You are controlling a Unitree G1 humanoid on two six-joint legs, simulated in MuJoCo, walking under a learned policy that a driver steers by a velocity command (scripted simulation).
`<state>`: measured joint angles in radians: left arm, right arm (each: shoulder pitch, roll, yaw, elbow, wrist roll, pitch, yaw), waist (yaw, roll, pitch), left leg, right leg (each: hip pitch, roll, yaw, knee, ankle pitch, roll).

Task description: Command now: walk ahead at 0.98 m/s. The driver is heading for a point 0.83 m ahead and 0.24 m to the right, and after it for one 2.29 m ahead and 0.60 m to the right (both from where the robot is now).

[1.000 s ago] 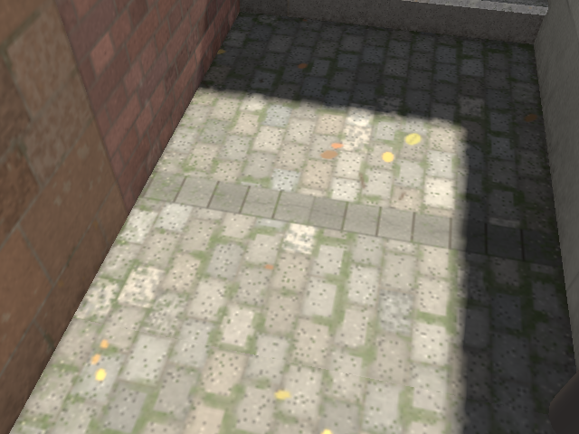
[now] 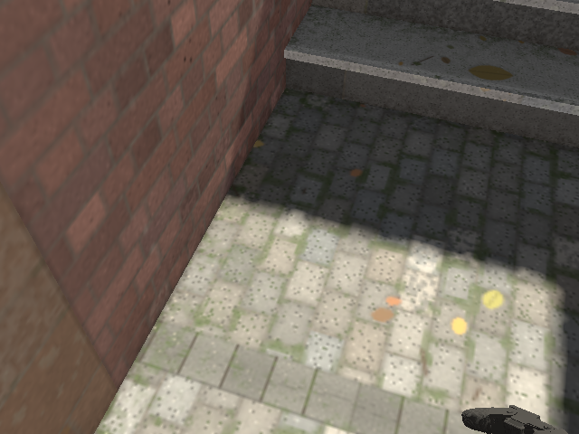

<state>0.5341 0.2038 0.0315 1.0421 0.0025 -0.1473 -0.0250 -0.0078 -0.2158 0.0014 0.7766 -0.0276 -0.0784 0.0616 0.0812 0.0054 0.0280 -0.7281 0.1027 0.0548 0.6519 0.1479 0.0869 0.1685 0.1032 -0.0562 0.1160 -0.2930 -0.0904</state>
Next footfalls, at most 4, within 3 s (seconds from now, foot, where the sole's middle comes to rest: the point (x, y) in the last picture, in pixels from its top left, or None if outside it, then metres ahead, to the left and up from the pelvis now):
0.12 left None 0.34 0.11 -0.77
0.60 right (377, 338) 0.74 -0.13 -0.77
0.98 left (391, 250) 1.03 -0.18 -0.77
1.30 right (458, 294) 0.90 -0.35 -0.77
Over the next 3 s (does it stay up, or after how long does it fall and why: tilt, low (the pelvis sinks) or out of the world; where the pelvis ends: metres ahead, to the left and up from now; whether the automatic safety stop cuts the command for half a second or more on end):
stays up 1.08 -0.27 -0.01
